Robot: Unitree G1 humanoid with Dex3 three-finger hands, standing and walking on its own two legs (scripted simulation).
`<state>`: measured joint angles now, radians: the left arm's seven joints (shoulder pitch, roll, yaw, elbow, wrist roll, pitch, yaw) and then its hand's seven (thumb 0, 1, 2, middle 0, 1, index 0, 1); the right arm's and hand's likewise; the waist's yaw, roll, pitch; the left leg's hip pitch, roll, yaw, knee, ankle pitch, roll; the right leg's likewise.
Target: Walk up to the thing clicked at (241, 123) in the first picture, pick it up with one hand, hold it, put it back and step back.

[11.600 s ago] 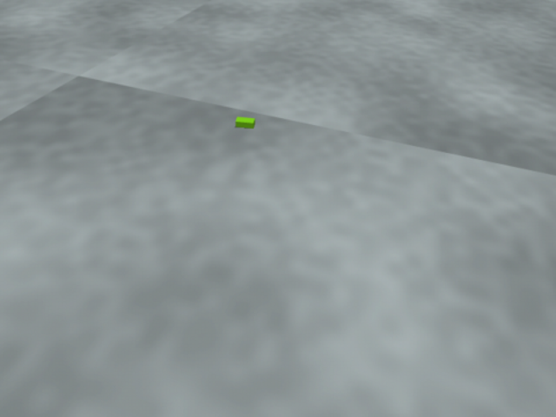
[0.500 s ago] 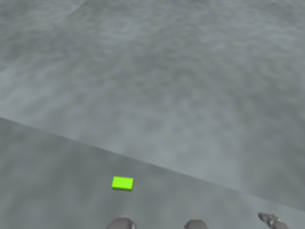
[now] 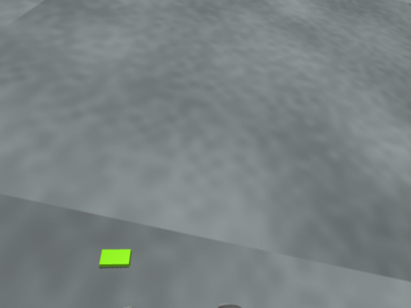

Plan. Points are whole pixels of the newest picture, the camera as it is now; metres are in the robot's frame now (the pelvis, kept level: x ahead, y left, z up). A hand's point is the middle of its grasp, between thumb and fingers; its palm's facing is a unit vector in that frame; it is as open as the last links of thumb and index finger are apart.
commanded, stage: walk up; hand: left
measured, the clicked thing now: (116, 258) +0.42 +0.27 -0.72
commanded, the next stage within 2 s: none
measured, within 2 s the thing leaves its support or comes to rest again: neither
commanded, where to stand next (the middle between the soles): +0.01 -0.01 m, yaw +5 degrees
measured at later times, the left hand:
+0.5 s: hand out of the picture +0.09 +0.31 -0.14, palm faces +0.03 -0.88 -0.48, open 7.4 cm
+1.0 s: hand out of the picture -0.07 +0.24 -0.12, palm faces +0.03 -0.91 -0.41, open 7.4 cm
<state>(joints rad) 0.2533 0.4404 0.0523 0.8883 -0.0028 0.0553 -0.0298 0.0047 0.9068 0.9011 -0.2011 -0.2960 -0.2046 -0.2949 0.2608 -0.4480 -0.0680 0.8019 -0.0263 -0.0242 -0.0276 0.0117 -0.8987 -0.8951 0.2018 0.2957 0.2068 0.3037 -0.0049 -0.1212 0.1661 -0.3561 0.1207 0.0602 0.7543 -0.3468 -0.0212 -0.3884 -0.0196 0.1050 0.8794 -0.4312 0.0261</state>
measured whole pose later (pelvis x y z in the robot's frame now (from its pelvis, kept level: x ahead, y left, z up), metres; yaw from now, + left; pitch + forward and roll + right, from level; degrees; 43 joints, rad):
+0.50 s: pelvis +0.02 +0.01 -0.01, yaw +3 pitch -4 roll +2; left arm 0.18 0.44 0.05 0.83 -0.01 0.03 0.04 0.01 0.90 0.90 -0.20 -0.30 -0.21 -0.30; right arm 0.20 -0.40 -0.05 0.85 0.00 0.02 -0.01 0.01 -0.90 -0.90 0.20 0.30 0.20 0.30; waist 0.01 -0.01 0.24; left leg -0.43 -0.06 -0.02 0.72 -0.21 0.00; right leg -0.34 -0.08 0.09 0.92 -0.49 0.02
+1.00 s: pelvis -0.06 -0.04 +0.02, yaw +3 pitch -3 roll +2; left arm 0.31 0.37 0.07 0.91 0.04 0.03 -0.01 0.01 0.90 0.90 -0.20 -0.30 -0.21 -0.30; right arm 0.23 -0.45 -0.07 0.85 0.01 0.03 -0.03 0.01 -0.90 -0.90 0.20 0.30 0.20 0.30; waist 0.03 0.01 0.15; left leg -0.52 -0.09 -0.13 1.07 -0.43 0.01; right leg -0.24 -0.01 -0.02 0.61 -0.32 -0.03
